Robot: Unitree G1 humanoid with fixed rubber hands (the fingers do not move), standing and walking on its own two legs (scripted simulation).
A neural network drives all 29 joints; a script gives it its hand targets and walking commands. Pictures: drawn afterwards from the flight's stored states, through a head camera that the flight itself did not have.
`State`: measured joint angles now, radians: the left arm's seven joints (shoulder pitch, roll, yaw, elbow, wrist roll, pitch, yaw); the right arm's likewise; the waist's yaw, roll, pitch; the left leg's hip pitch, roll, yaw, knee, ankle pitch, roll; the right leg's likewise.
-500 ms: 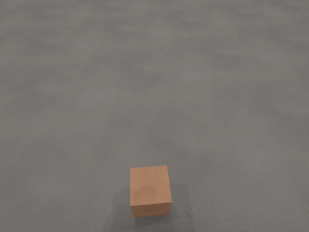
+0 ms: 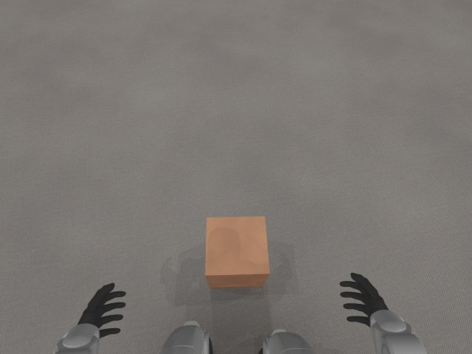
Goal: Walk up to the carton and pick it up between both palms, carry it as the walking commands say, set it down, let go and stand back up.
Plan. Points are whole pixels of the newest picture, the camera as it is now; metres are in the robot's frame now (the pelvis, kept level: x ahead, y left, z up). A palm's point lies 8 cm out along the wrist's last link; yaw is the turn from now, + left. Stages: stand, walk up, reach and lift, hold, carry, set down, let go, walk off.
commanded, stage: reach and lift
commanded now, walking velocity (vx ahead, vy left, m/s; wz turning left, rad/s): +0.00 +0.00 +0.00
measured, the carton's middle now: (236, 254) +0.43 +0.00 -0.62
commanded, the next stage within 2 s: none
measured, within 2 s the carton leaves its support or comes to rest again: neither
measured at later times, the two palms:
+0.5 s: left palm (116, 279) +0.25 +0.25 -0.13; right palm (357, 274) +0.26 -0.24 -0.13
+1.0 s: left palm (142, 222) +0.39 +0.23 -0.18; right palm (320, 212) +0.41 -0.20 -0.18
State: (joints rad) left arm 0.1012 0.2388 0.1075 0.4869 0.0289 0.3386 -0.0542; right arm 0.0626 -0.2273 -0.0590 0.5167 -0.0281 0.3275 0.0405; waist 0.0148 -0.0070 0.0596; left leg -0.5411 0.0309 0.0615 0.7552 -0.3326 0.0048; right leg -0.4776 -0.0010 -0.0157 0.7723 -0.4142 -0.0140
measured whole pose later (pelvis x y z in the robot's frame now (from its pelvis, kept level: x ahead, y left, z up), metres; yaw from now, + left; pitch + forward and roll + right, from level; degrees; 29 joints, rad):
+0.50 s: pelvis -0.04 +0.00 -0.05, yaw +0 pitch +19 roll +0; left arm -0.29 0.25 0.13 0.57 -0.02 0.30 -0.01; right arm -0.30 -0.27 -0.11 0.60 0.02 0.31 0.05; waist 0.01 0.00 0.00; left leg -0.99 0.02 0.02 1.03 -0.36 0.00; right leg -0.93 0.01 0.00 1.07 -0.46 -0.01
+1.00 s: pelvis -0.07 +0.00 -0.09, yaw +0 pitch +38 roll -1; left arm -0.91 0.24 0.27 0.81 -0.05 0.20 0.05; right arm -0.95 -0.30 -0.24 0.90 0.03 0.18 0.04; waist 0.03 -0.01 -0.05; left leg -1.46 0.01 0.01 1.07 -0.28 0.01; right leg -1.40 0.02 0.00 1.12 -0.39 0.00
